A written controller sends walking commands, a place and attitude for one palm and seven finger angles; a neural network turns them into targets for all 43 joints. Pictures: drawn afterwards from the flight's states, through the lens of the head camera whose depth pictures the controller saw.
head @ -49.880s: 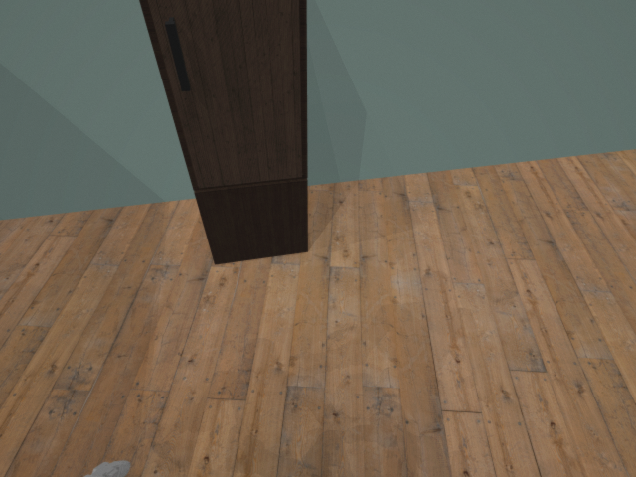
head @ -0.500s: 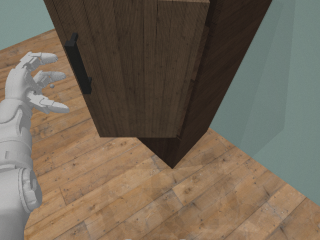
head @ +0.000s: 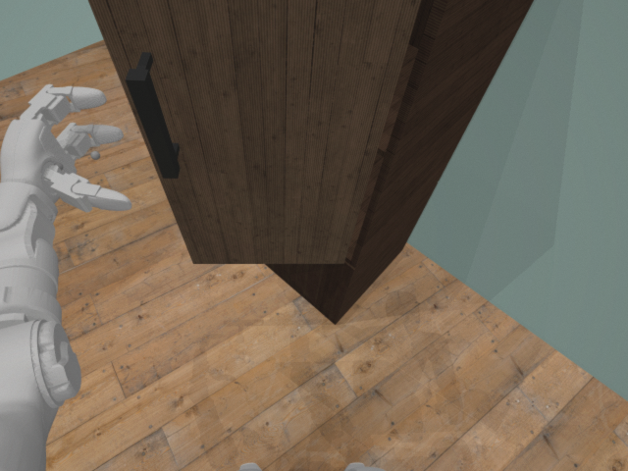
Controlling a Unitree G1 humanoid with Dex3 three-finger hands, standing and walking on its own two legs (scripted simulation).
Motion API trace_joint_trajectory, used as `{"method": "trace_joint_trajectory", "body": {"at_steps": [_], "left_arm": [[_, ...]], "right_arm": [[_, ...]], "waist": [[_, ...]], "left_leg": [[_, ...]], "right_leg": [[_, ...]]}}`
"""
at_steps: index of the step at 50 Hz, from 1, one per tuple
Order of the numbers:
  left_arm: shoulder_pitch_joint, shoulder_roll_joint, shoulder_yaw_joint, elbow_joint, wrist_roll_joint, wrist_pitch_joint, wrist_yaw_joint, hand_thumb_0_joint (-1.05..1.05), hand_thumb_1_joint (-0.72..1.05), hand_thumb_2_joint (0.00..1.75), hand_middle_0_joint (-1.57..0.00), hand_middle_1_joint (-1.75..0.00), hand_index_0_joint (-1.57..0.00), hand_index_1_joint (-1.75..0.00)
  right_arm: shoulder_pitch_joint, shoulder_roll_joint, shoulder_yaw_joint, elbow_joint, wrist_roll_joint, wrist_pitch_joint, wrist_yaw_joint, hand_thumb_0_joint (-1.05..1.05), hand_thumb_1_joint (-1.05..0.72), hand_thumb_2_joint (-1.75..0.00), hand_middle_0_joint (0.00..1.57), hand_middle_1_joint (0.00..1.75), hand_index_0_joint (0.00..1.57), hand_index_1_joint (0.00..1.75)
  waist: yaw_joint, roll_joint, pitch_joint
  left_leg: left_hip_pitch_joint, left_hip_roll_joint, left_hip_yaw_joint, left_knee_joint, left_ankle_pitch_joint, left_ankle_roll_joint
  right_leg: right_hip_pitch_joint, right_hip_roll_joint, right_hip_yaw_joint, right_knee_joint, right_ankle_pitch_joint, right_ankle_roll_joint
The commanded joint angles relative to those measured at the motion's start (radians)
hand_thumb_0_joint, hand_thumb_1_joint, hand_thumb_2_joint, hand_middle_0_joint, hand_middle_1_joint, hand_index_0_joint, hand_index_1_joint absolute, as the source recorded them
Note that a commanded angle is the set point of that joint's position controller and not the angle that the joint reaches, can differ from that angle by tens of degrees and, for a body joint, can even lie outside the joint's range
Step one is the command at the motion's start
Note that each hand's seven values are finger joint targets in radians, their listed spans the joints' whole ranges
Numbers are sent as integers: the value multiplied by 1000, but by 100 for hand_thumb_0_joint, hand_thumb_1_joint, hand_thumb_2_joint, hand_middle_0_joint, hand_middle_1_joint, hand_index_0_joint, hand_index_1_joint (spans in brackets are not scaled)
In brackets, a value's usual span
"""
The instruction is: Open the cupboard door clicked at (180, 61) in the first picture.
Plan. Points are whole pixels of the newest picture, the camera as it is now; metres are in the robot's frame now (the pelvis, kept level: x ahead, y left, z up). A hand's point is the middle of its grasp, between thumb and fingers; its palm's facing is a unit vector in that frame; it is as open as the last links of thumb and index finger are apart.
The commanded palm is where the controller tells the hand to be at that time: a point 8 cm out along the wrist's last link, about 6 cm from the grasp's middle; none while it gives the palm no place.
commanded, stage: move the hooked fingers beside the handle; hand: left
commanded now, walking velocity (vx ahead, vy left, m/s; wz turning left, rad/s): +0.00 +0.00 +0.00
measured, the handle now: (159, 120) +0.54 +0.18 +0.12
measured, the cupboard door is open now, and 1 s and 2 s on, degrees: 44 44 44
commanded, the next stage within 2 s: slide the fingers in behind the handle in 0.40 s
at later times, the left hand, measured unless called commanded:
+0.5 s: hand (95, 156) +0.47 +0.24 +0.12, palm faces -0.02 -1.00 +0.01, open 14.0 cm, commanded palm +0.45 +0.29 +0.11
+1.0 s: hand (129, 156) +0.47 +0.20 +0.12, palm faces -0.01 -1.00 +0.02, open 14.0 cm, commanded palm +0.44 +0.26 +0.11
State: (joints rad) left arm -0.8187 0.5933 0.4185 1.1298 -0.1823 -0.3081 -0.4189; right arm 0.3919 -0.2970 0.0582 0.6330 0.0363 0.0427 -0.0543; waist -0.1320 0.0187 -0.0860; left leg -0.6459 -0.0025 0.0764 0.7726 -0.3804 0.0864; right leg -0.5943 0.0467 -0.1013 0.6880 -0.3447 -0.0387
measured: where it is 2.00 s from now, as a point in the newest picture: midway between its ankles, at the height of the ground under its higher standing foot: outside the picture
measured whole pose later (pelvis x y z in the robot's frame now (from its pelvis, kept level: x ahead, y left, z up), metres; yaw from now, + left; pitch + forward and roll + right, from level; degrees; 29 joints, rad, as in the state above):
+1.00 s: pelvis +0.00 -0.01 +0.00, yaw +0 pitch +13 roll -2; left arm -0.80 0.51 0.37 1.09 -0.18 -0.30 -0.34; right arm 0.38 -0.28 0.05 0.63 0.04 0.04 -0.04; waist -0.12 0.02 -0.10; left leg -0.63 0.00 0.08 0.77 -0.38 0.08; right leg -0.58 0.05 -0.10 0.70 -0.35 -0.05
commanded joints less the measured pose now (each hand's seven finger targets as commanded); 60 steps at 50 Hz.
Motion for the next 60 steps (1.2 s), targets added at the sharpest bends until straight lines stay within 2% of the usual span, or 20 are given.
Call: {"method": "trace_joint_trajectory", "body": {"at_steps": [1, 5, 9, 12, 14, 15, 17, 20, 21, 22, 25, 30, 33, 40, 41, 42, 46, 52, 56, 60], "left_arm": [[-404, 319, 46, -174, -29, -46, -8, 0, -50, 30, -30, -120, -30, -120], [-414, 301, 12, -149, -16, -29, -22, 0, -50, 30, -30, -120, -30, -120], [-452, 308, 28, -221, -30, -62, -27, 0, -50, 30, -30, -120, -30, -120], [-454, 334, 49, -208, -37, -70, -29, 0, -50, 30, -30, -120, -30, -120], [-463, 260, -9, -186, -34, -56, -31, 0, -50, 30, -30, -120, -30, -120], [-473, 269, -9, -169, -30, -49, -29, 0, -50, 30, -30, -120, -30, -120], [-470, 307, 16, -174, -24, -45, -20, 0, -50, 30, -30, -120, -30, -120], [-435, 280, 9, -216, -24, -46, -13, 0, -50, 30, -30, -120, -30, -120], [-410, 303, 35, -214, -30, -50, -10, 0, -50, 30, -30, -120, -30, -120], [-425, 298, 25, -227, -29, -51, -10, 0, -50, 30, -30, -120, -30, -120], [-409, 312, 43, -197, -31, -41, -7, 0, -50, 30, -30, -120, -30, -120], [-396, 210, -24, -267, -34, -45, 4, 0, -50, 30, -30, -120, -30, -120], [-411, 205, -25, -250, -39, -36, 14, 0, -50, 30, -30, -120, -30, -120], [-452, 169, -47, -264, -23, -42, 59, 0, -50, 30, -30, -120, -30, -120], [-469, 171, -40, -275, -27, -52, 66, 0, -50, 30, -30, -120, -30, -120], [-445, 210, -9, -268, -21, -55, 71, 0, -50, 30, -30, -120, -30, -120], [-411, 196, -6, -261, -21, -58, 80, 0, -50, 30, -30, -120, -30, -120], [-395, 222, -1, -216, -12, -31, 78, 0, -50, 30, -30, -120, -30, -120], [-440, 140, -62, -325, -25, -66, 73, 0, -50, 30, -30, -120, -30, -120], [-424, 144, -52, -266, -35, -59, 73, 0, -50, 30, -30, -120, -30, -120]], "right_arm": [[104, -192, -70, -74, 6, -16, -20, 0, -90, -90, 20, 30, 20, 30], [107, -196, -70, -74, 7, -14, -22, 0, -90, -90, 20, 30, 20, 30], [116, -194, -75, -72, 1, -17, -21, 0, -90, -90, 20, 30, 20, 30], [118, -198, -77, -60, 2, -13, -23, 0, -90, -90, 20, 30, 20, 30], [113, -193, -74, -58, 3, -16, -21, 0, -90, -90, 20, 30, 20, 30], [117, -197, -75, -51, 2, -17, -22, 0, -90, -90, 20, 30, 20, 30], [117, -200, -74, -54, 2, -16, -24, 0, -90, -90, 20, 30, 20, 30], [120, -192, -77, -63, -2, -19, -17, 0, -90, -90, 20, 30, 20, 30], [130, -194, -79, -65, -2, -16, -18, 0, -90, -90, 20, 30, 20, 30], [119, -192, -76, -66, -2, -15, -16, 0, -90, -90, 20, 30, 20, 30], [115, -194, -76, -70, 1, -9, -14, 0, -90, -90, 20, 30, 20, 30], [100, -181, -80, -77, 1, -13, -6, 0, -90, -90, 20, 30, 20, 30], [98, -180, -80, -70, 4, -11, -6, 0, -90, -90, 20, 30, 20, 30], [89, -172, -77, -65, 1, -25, -4, 0, -90, -90, 20, 30, 20, 30], [97, -172, -79, -62, -1, -26, -4, 0, -90, -90, 20, 30, 20, 30], [94, -176, -79, -63, -1, -26, -3, 0, -90, -90, 20, 30, 20, 30], [90, -170, -77, -70, -1, -28, 0, 0, -90, -90, 20, 30, 20, 30], [71, -167, -69, -86, 7, -22, -4, 0, -90, -90, 20, 30, 20, 30], [69, -155, -75, -91, 8, -32, -2, 0, -90, -90, 20, 30, 20, 30], [71, -163, -77, -68, 10, -35, -4, 0, -90, -90, 20, 30, 20, 30]], "waist": [[12, 81, -373], [-5, 105, -324], [1, 139, -405], [-3, 121, -397], [-17, 142, -356], [-23, 117, -337], [-9, 144, -352], [4, 163, -420], [11, 127, -434], [12, 148, -428], [7, 82, -380], [9, 163, -389], [-3, 104, -365], [-3, 122, -366], [-9, 93, -381], [9, 104, -401], [18, 87, -413], [16, 47, -322], [4, 129, -394], [-3, 63, -357]], "left_leg": [[345, 32, -155, -69, 477, -57], [328, 34, -157, -75, 407, -55], [404, 40, -174, -63, 487, -71], [399, 44, -175, -59, 484, -70], [401, 44, -180, -66, 455, -70], [387, 46, -188, -69, 428, -71], [391, 42, -188, -67, 454, -74], [439, 46, -188, -58, 529, -85], [441, 48, -187, -49, 577, -83], [440, 48, -184, -50, 592, -86], [381, 44, -173, -59, 525, -74], [452, 50, -182, -58, 577, -87], [414, 47, -173, -61, 535, -74], [411, 40, -178, -69, 464, -72], [412, 39, -177, -62, 481, -68], [408, 38, -177, -62, 485, -71], [384, 29, -155, -57, 501, -59], [248, 15, -117, -75, 355, -33], [358, 20, -127, -62, 426, -40], [316, 19, -129, -74, 350, -38]], "right_leg": [[69, 4, 71, -50, 314, 8], [18, 3, 72, -58, 264, 9], [15, 7, 68, -47, 283, 6], [8, 9, 68, -47, 280, 7], [-33, 8, 62, -53, 248, 7], [-44, 7, 60, -55, 228, 8], [-34, 5, 61, -50, 238, 4], [-18, 5, 60, -44, 269, 6], [0, 7, 58, -39, 293, 4], [3, 7, 61, -40, 308, 7], [27, 9, 62, -45, 307, 11], [-15, 9, 59, -50, 292, 8], [4, 10, 60, -53, 300, 11], [-7, 4, 63, -51, 263, 7], [8, 5, 62, -47, 278, 7], [25, 4, 67, -43, 286, 6], [75, 2, 72, -40, 333, 7], [135, -6, 95, -56, 335, 14], [100, -1, 91, -52, 346, 9], [100, -1, 92, -63, 307, 12]]}}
